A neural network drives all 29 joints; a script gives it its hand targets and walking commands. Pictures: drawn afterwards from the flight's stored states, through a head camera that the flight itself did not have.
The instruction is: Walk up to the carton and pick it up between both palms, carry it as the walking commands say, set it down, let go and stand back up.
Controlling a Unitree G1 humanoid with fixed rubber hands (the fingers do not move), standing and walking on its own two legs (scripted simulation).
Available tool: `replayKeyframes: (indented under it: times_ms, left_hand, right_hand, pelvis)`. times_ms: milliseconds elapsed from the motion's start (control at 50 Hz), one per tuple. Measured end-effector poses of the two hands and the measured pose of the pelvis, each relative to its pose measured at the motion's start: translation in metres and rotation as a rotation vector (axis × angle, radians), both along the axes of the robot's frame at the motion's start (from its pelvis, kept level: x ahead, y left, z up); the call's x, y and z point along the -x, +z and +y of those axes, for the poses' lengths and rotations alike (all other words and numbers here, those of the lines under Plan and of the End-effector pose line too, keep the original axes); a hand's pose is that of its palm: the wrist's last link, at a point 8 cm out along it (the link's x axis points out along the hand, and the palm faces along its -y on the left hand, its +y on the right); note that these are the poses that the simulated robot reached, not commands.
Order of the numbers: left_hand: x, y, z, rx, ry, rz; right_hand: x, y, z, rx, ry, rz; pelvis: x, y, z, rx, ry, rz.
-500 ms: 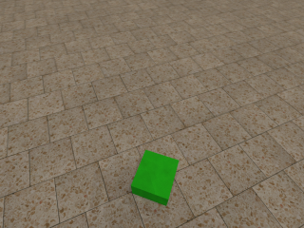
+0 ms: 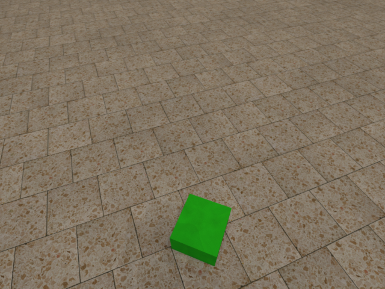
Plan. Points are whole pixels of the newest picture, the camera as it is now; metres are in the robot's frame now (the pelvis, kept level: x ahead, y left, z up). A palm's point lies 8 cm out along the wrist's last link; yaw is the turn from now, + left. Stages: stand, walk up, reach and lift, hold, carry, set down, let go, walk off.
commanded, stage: walk up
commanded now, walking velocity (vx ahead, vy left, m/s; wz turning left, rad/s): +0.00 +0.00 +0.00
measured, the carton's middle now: (201, 228) +0.55 -0.04 -0.70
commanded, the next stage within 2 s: none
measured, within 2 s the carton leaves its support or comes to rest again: neither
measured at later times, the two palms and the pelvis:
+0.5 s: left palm out of the picture -0.06 +0.23 -0.14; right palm out of the picture -0.07 -0.18 -0.14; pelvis -0.02 +0.03 +0.01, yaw +0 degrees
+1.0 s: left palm out of the picture -0.08 +0.23 -0.14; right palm out of the picture -0.01 -0.20 -0.14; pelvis -0.02 +0.02 +0.01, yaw +2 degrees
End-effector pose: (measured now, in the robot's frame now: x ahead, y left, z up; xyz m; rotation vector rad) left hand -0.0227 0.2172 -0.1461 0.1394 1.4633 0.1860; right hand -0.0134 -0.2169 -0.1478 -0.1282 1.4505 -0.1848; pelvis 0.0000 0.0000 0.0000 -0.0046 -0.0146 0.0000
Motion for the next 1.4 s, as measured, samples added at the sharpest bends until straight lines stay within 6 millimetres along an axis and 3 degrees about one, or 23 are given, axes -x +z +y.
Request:
replayKeyframes:
  times_ms: [120, 220, 320, 460, 560, 660, 820, 1020, 1120, 1200, 1280, 1340, 1400]
  left_hand:
    - [0.046, 0.006, 0.001, 0.016, 0.024, 0.063]
    - [0.064, 0.007, 0.002, 0.032, 0.025, 0.064]
    - [0.062, 0.003, 0.009, 0.044, 0.025, 0.041]
    - [0.042, 0.005, 0.017, 0.045, 0.013, 0.021]
    - [0.037, 0.010, 0.018, 0.032, 0.026, 0.033]
    - [0.033, 0.010, 0.020, 0.017, 0.037, 0.031]
    - [0.027, 0.008, 0.014, 0.015, 0.046, -0.017]
    - [0.059, 0.004, 0.012, 0.033, 0.059, 0.037]
    - [0.062, 0.003, 0.013, 0.042, 0.062, 0.054]
    - [0.067, 0.016, 0.034, -0.001, 0.034, 0.108]
    - [0.065, 0.037, 0.078, -0.070, 0.017, 0.177]
    - [0.048, 0.044, 0.115, -0.112, 0.000, 0.182]
    - [0.017, 0.039, 0.150, -0.132, -0.019, 0.150]
  right_hand:
    - [0.003, 0.005, 0.007, -0.005, 0.019, -0.040]
    - [0.020, 0.004, 0.018, -0.028, 0.010, -0.038]
    - [0.043, 0.004, 0.025, -0.026, -0.012, 0.006]
    - [0.062, 0.013, 0.037, -0.023, -0.022, 0.077]
    - [0.053, 0.010, 0.049, -0.052, -0.003, 0.083]
    - [0.026, 0.005, 0.054, -0.068, 0.006, 0.013]
    - [0.004, 0.003, 0.031, -0.028, 0.030, -0.047]
    - [0.001, 0.008, 0.021, -0.002, 0.062, -0.060]
    - [0.010, 0.010, 0.024, 0.000, 0.065, -0.033]
    - [-0.001, 0.009, 0.022, 0.003, 0.070, -0.022]
    - [-0.032, 0.015, 0.028, 0.008, 0.041, -0.109]
    - [-0.057, 0.015, 0.040, 0.007, 0.017, -0.153]
    - [-0.082, 0.007, 0.060, 0.014, 0.006, -0.178]
  pelvis:
    - [0.016, 0.005, 0.005, -0.001, -0.005, -0.011]
    - [0.022, 0.006, 0.011, -0.003, -0.009, -0.023]
    - [0.020, 0.004, 0.019, 0.001, -0.012, -0.026]
    - [0.016, 0.007, 0.027, -0.010, 0.001, -0.009]
    - [0.014, 0.008, 0.030, -0.009, 0.015, 0.007]
    - [0.009, 0.008, 0.030, -0.010, 0.020, 0.004]
    - [0.014, 0.007, 0.026, -0.006, 0.033, -0.015]
    - [0.022, 0.006, 0.022, 0.000, 0.035, -0.013]
    - [0.018, 0.006, 0.025, -0.004, 0.020, -0.009]
    - [0.016, 0.008, 0.038, -0.016, -0.069, 0.012]
    - [0.003, 0.015, 0.058, -0.055, -0.120, 0.030]
    - [-0.015, 0.015, 0.076, -0.072, -0.136, 0.030]
    - [-0.036, 0.006, 0.099, -0.064, -0.141, 0.025]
